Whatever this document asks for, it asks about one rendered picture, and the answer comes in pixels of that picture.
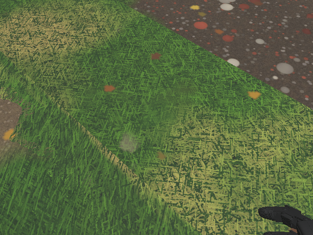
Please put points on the right robot hand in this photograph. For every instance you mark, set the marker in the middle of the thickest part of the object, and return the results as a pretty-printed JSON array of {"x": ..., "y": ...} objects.
[{"x": 290, "y": 217}]

